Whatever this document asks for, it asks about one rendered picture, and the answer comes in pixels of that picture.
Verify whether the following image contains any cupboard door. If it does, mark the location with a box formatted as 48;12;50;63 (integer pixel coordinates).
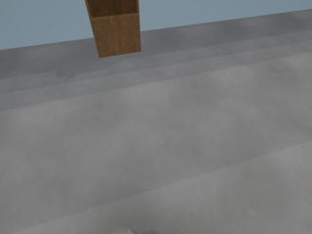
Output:
88;0;137;18

